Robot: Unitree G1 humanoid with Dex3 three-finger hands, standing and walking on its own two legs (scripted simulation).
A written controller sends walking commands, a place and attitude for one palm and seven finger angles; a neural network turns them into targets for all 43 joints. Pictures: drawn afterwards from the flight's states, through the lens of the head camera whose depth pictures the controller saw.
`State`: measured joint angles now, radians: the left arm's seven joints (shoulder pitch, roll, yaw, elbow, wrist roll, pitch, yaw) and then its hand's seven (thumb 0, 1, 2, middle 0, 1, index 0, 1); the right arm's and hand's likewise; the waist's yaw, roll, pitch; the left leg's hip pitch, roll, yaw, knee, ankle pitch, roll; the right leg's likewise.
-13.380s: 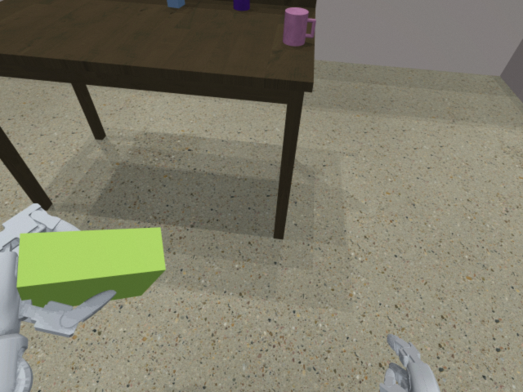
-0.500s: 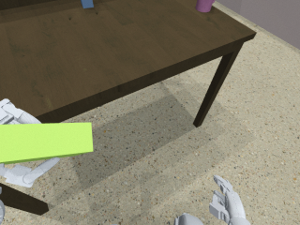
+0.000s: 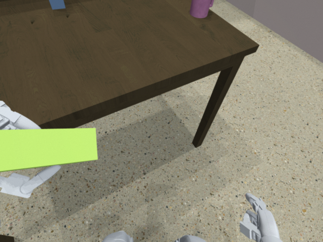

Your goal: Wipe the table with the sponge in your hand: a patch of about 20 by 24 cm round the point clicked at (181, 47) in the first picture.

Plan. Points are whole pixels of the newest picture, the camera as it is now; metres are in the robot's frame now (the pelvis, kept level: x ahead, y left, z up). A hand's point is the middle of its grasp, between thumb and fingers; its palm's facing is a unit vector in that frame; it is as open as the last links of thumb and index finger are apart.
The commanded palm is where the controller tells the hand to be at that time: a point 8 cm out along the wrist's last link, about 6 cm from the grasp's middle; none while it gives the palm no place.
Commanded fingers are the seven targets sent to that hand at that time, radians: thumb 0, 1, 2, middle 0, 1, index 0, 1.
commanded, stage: take the last steps up to it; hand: left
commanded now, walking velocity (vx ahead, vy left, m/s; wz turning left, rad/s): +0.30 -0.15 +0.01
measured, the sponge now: (59, 149) +0.24 +0.20 +0.16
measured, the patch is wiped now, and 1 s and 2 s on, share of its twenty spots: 0.00 0.00 0.00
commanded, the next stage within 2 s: come to a stop and stand still in 1.28 s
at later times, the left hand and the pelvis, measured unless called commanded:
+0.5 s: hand (125, 107) +0.32 +0.10 +0.18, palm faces +0.37 -0.80 -0.47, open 9.5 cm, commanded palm +0.26 +0.15 +0.19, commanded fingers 0.00 0.10 1.30 -1.20 -1.60 -1.20 -1.60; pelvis +0.11 -0.14 +0.02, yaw +2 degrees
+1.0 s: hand (168, 80) +0.40 +0.03 +0.19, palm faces +0.48 -0.76 -0.44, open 9.5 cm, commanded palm +0.34 +0.07 +0.19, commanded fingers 0.00 0.10 1.30 -1.20 -1.60 -1.20 -1.60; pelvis +0.20 -0.23 +0.00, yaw +5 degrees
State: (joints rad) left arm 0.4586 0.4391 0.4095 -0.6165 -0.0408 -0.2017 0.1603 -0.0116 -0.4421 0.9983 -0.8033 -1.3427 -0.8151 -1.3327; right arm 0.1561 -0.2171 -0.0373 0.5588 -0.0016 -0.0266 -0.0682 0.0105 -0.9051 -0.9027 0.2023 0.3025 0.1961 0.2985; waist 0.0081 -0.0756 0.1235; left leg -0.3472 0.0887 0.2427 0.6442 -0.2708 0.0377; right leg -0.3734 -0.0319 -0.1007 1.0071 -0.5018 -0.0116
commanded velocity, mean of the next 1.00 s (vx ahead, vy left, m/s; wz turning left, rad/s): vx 0.25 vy -0.08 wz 0.09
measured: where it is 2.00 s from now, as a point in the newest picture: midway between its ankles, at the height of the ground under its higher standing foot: (207, 226)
